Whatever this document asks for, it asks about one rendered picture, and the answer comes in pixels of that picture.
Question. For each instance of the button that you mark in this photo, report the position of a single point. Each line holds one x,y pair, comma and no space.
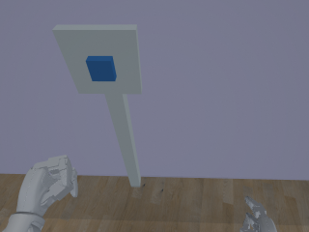
101,68

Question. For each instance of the panel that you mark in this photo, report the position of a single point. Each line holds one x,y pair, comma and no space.
77,42

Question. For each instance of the robot left forearm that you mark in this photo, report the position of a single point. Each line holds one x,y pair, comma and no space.
25,222

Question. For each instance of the robot right hand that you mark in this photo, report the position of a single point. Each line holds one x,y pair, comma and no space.
260,221

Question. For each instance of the robot left hand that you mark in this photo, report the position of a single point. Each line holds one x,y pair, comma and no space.
39,189

